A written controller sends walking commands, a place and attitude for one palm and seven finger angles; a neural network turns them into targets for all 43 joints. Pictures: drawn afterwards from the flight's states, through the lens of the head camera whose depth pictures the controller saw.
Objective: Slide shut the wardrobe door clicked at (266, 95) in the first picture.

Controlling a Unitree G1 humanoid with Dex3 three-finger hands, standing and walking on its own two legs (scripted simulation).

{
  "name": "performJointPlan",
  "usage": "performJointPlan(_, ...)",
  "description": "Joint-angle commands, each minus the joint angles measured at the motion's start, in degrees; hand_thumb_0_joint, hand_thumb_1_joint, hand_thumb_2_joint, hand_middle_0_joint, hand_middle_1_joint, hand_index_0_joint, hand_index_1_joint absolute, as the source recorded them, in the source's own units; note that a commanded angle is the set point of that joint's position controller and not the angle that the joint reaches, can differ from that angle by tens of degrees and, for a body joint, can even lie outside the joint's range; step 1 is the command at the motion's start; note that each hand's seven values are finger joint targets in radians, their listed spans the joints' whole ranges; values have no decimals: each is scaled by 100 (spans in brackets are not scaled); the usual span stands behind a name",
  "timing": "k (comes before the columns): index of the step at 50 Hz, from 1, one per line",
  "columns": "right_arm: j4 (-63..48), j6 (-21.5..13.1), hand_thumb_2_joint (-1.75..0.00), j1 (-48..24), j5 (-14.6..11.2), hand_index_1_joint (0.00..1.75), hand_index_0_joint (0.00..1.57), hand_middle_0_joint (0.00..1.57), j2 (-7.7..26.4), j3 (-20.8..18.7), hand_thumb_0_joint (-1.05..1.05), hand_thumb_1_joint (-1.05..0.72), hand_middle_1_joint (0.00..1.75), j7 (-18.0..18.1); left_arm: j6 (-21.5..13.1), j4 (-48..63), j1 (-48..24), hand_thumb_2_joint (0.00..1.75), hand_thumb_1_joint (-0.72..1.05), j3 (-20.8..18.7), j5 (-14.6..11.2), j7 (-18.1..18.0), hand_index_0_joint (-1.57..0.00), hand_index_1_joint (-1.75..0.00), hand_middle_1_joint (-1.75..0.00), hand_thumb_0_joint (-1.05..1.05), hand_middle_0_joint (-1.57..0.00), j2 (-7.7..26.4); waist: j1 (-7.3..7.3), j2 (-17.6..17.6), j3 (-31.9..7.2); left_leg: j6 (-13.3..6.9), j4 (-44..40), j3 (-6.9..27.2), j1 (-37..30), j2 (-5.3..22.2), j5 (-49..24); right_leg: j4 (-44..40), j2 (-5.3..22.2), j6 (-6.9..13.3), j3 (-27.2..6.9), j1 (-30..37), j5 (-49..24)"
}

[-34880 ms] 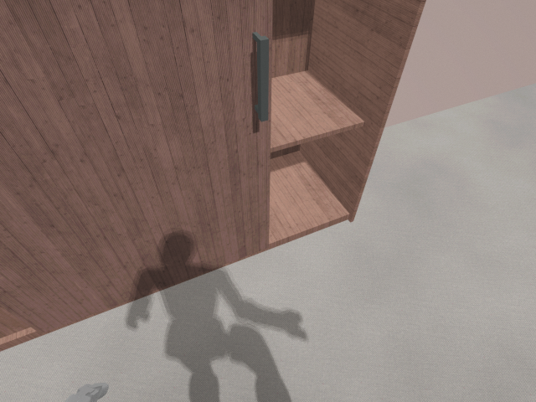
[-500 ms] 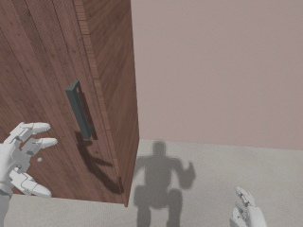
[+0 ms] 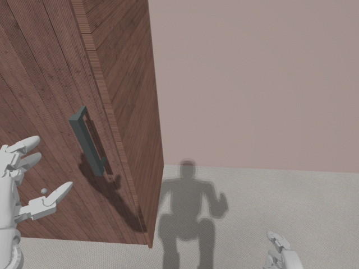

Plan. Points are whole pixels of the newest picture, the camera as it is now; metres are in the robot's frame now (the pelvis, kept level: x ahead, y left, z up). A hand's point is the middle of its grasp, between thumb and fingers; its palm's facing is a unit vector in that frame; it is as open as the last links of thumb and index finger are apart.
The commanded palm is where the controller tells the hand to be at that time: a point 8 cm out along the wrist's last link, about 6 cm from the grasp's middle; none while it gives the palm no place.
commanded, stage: draw the hand back to the body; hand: left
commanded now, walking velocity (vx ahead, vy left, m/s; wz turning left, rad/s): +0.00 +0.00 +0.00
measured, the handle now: (91, 143) +0.37 +0.28 +0.08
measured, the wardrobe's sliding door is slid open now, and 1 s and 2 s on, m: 0.00 0.00 0.00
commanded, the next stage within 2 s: step back with the hand held close in 0.58 s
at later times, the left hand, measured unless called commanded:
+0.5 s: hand (55, 196) +0.18 +0.24 +0.15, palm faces +0.45 -0.82 -0.36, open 7.5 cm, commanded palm +0.13 +0.28 +0.17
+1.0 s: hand (71, 193) +0.19 +0.22 +0.14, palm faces +0.36 -0.82 -0.45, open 7.4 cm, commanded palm +0.14 +0.27 +0.17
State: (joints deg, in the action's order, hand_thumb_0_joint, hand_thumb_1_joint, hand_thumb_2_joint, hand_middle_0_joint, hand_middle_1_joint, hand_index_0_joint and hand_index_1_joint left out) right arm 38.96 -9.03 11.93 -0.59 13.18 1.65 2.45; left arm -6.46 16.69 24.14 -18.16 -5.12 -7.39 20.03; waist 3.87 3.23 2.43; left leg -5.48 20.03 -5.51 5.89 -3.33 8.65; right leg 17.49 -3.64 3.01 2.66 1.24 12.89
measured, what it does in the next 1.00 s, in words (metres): stands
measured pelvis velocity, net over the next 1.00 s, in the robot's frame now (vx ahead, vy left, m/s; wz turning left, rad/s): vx -0.01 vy -0.02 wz -0.03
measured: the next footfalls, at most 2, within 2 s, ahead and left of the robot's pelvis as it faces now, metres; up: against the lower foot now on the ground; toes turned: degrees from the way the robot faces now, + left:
right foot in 1.42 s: -0.08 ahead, -0.11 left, +0.00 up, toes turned -1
right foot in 1.82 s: -0.16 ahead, -0.08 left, +0.00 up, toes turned -2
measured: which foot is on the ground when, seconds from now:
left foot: down 0.00-1.00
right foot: down 0.00-1.00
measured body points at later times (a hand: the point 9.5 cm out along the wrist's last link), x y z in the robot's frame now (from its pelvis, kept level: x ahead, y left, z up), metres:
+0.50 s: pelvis +0.00 -0.02 +0.00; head -0.03 -0.04 +0.45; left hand +0.15 +0.28 +0.17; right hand +0.18 -0.24 -0.09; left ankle +0.04 +0.05 -0.74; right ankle -0.03 -0.09 -0.74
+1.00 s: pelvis -0.01 -0.02 -0.01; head -0.01 -0.03 +0.44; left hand +0.17 +0.26 +0.17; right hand +0.16 -0.28 -0.09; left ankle +0.04 +0.05 -0.74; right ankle -0.03 -0.09 -0.74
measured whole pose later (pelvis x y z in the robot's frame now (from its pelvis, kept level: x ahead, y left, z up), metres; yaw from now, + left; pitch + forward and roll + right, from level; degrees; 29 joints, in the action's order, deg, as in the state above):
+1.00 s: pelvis -0.01 -0.02 -0.01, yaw -2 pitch +0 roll -1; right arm 33.3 -1.6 10.7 -1.9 15.3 -0.7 3.7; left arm -8.4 25.1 30.0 -18.9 -2.8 -7.7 21.9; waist 1.4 3.0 0.7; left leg -3.9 29.9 -6.2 17.9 0.1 11.7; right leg 26.1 -6.3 4.5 2.4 -10.7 15.1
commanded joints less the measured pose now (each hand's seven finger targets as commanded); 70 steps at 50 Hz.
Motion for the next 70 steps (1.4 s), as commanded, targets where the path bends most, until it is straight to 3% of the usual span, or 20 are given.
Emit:
performJointPlan(1, -986, -250, -90, -717, 29, 30, 20, 20, 761, -314, 0, -90, 30, 9, -423, 1560, -261, 74, 57, -664, -5, -49, -21, -49, -49, 0, -21, 1142, 6, 244, -655, 654, -278, 1002, -740, 735, -1246, -278, 178, -86, -321, -566, -816)
performJointPlan(10, -1065, -97, -90, -728, 7, 30, 20, 20, 713, -339, 0, -90, 30, -22, -395, 1784, -77, 90, 90, -667, -53, -11, -20, -30, -30, 0, -20, 1094, -40, 153, -465, 594, -154, 863, -658, 719, -1199, -314, 219, -127, -339, -759, -821)
performJointPlan(13, -1061, -34, -90, -756, -17, 30, 20, 20, 686, -351, 0, -90, 30, 11, -373, 1566, -36, 90, 90, -614, -80, 7, -20, -30, -30, 0, -20, 999, -66, -41, -288, 497, -153, 756, -598, 672, -862, -412, 236, -129, -381, -825, -729)
performJointPlan(19, -1063, -41, -90, -817, -7, 30, 20, 20, 659, -333, 0, -90, 30, 48, -446, 1671, -265, 90, 90, -603, -54, -17, -20, -30, -30, 0, -20, 1060, -59, 212, -348, 437, -177, 742, -652, 612, -441, -522, 269, -130, -447, -836, -453)
performJointPlan(24, -1056, -75, -90, -891, 10, 30, 20, 20, 633, -326, 0, -90, 30, 85, -479, 1605, -247, 90, 90, -645, -66, -45, -20, -30, -30, 0, -20, 1123, -43, -24, -158, 377, -143, 680, -566, 545, -248, -676, 307, -142, -527, -913, -284)
performJointPlan(33, -1006, -90, -90, -933, 1, 30, 20, 20, 605, -346, 0, -90, 30, 109, -532, 1497, -193, 90, 90, -595, -89, -12, -20, -30, -30, 0, -20, 1045, -43, 112, -67, 337, -80, 584, -610, 486, -217, -792, 363, -160, -652, -962, -228)
performJointPlan(35, -942, -94, -90, -933, 4, 30, 20, 20, 629, -348, 0, -90, 30, 125, -557, 1503, -569, 90, 90, -801, -85, -61, -20, -30, -30, 0, -20, 1300, -55, 54, -183, 336, -56, 591, -625, 469, -256, -787, 370, -156, -669, -920, -305)
performJointPlan(36, -1294, -15, -90, -893, -134, 30, 20, 20, 664, -243, 0, -90, 30, 82, -778, 2008, -1291, 90, 90, -1548, 21, -143, -20, -30, -30, 0, -20, 2153, -158, 247, 297, 260, 191, 729, -202, 578, 222, -894, 656, -350, -1153, -1636, -385)
performJointPlan(37, -1095, 77, -90, -903, -17, 30, 20, 20, 664, -302, 0, -90, 30, 109, -747, 1515, -492, 90, 90, -1069, 57, -76, -20, -30, -30, 0, -20, 1471, -189, -372, 221, 201, 537, 856, -60, 633, 217, -840, 882, -392, -1315, -2013, -629)
performJointPlan(38, -1152, 142, -90, -818, -20, 30, 20, 20, 642, -319, 0, -90, 30, 77, -670, 1337, -175, 90, 90, -868, 118, -40, -20, -30, -30, 0, -20, 1233, -189, -799, 39, 185, 761, 798, -83, 615, 162, -776, 1031, -485, -1359, -2064, -890)
performJointPlan(39, -1215, 208, -90, -743, -48, 30, 20, 20, 629, -324, 0, -90, 30, 52, -629, 1247, -4, 90, 90, -779, 143, -31, -20, -30, -30, 0, -20, 1110, -187, -892, -229, 175, 915, 720, -81, 600, 57, -626, 1124, -532, -1372, -1955, -1274)
performJointPlan(41, -1286, 257, -90, -690, -83, 30, 20, 20, 665, -371, 0, -90, 30, 63, -674, 1518, 41, 90, 90, -703, 153, -50, -20, -30, -30, 0, -20, 1063, -194, -558, -743, 200, 1035, 646, 49, 616, -218, -197, 1277, -531, -1313, -1600, -2100)
performJointPlan(44, -1387, 360, -90, -633, -110, 30, 20, 20, 733, -403, 0, -90, 30, 102, -630, 1811, 243, 90, 90, -785, 201, -138, -20, -30, -30, 0, -20, 1219, -213, -121, -1061, 197, 1114, 567, 187, 688, -668, 273, 1317, -623, -1262, -1424, -2873)
performJointPlan(47, -1499, 480, -90, -663, -121, 30, 20, 20, 729, -412, 0, -90, 30, 165, -598, 2127, 339, 90, 90, -1059, 204, -221, -20, -30, -30, 0, -20, 1493, -228, -230, -1135, 190, 1220, 619, 273, 749, -1027, 518, 1277, -641, -1210, -1435, -3141)
performJointPlan(53, -1647, 609, -90, -611, -130, 30, 20, 20, 724, -397, 0, -90, 30, 238, -628, 2295, 739, 90, 90, -1421, 152, -312, -20, -30, -30, 0, -20, 1679, -240, -88, -1138, 185, 1020, 966, 639, 997, -1248, 842, 1082, -473, -1165, -1444, -2409)
performJointPlan(57, -1670, 564, -90, -583, -114, 30, 20, 20, 786, -395, 0, -90, 30, 249, -630, 2198, 929, 90, 90, -1369, 134, -314, -20, -30, -30, 0, -20, 1534, -185, 290, -1079, 66, 488, 1398, 1010, 1383, -907, 1155, 682, -453, -925, -1431, -877)
performJointPlan(60, -1666, 446, -90, -524, -80, 30, 20, 20, 838, -418, 0, -90, 30, 238, -621, 2159, 771, 90, 90, -1285, 175, -295, -20, -30, -30, 0, -20, 1419, -189, 351, -893, -46, -282, 1805, 1628, 1750, 630, 1692, 409, -304, -647, -1311, 653)
performJointPlan(63, -1610, 329, -90, -467, -12, 30, 20, 20, 826, -431, 0, -90, 30, 259, -599, 2144, 539, 90, 90, -1288, 248, -308, -20, -30, -30, 0, -20, 1391, -190, 289, -759, -153, -1061, 2058, 2345, 1973, 2221, 2429, 260, -261, -466, -921, 1032)
performJointPlan(67, -1550, 216, -90, -479, 6, 30, 20, 20, 806, -438, 0, -90, 30, 238, -575, 2210, 234, 90, 90, -1219, 271, -319, -20, -30, -30, 0, -20, 1390, -206, 39, -761, 134, -1098, 1790, 2070, 1798, 2273, 2059, 266, -185, -369, -1008, 1126)
performJointPlan(70, -1479, 180, -90, -485, 11, 30, 20, 20, 790, -426, 0, -90, 30, 178, -602, 2306, 98, 90, 90, -1116, 244, -325, -20, -30, -30, 0, -20, 1309, -225, 86, -736, 621, -980, 1525, 1740, 1463, 2337, 1180, 281, -20, -351, -1133, 1190)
